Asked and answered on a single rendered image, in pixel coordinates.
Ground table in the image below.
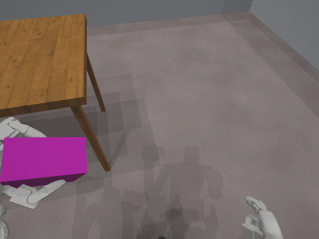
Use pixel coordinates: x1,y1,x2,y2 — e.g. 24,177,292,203
0,14,110,172

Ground robot right hand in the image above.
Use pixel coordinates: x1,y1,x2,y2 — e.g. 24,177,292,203
242,196,283,239

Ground robot left hand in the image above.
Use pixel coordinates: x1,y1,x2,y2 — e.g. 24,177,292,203
0,117,66,209

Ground sponge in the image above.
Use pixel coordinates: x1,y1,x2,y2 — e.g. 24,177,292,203
0,137,87,189

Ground left robot forearm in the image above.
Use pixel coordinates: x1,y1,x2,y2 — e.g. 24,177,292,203
0,204,10,239

